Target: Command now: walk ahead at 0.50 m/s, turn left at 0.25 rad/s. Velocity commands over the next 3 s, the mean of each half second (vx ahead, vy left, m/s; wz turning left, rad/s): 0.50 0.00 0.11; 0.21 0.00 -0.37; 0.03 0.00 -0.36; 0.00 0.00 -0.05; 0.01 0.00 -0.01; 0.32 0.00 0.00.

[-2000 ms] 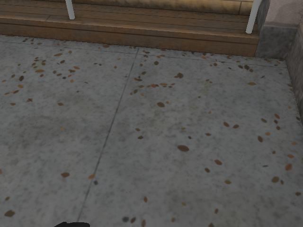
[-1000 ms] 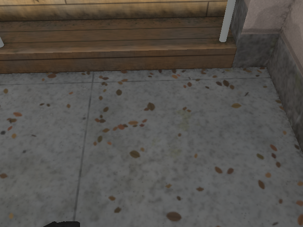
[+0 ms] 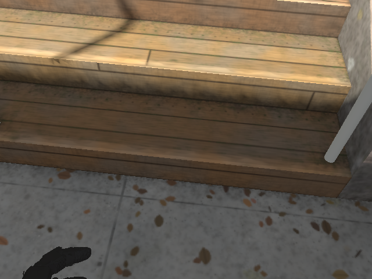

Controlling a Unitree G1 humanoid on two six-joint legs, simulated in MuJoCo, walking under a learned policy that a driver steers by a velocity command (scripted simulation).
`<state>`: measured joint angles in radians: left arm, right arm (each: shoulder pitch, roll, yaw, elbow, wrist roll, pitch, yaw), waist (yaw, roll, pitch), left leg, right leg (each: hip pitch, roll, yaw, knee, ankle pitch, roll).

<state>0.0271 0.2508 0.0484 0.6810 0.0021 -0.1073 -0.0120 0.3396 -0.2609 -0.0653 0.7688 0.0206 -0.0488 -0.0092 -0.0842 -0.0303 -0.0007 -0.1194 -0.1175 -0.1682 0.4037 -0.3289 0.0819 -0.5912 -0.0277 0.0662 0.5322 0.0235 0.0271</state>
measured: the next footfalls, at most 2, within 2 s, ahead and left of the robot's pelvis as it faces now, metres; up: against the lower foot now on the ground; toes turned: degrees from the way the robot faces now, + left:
right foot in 0.06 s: +0.20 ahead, -0.13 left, +0.00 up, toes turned +3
left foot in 0.52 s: +0.40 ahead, +0.10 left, +0.00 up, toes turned +4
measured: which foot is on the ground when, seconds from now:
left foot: down 0.00-0.08, up 0.10-0.50, down 0.52-1.00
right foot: up 0.00-0.04, down 0.06-0.54, up 0.56-0.98, down 1.00-1.00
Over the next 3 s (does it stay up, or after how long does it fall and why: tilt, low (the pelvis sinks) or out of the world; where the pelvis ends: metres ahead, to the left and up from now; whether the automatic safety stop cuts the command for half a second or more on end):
stays up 0.59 -0.04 0.01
